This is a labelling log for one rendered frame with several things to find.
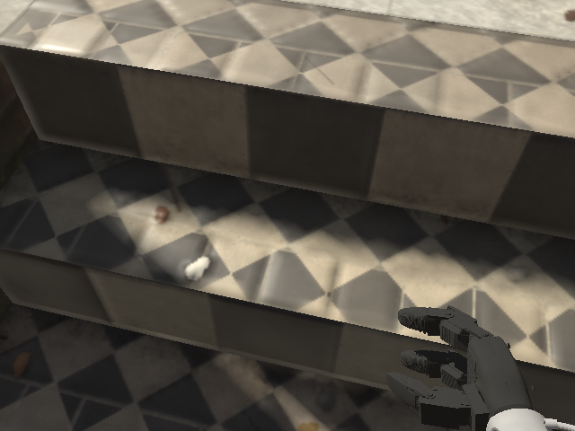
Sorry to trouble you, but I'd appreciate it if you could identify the robot right forearm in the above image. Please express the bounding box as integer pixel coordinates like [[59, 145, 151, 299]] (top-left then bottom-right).
[[486, 409, 552, 431]]

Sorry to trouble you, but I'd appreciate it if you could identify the robot right hand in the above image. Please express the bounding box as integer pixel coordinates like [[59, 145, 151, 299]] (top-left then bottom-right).
[[386, 305, 535, 431]]

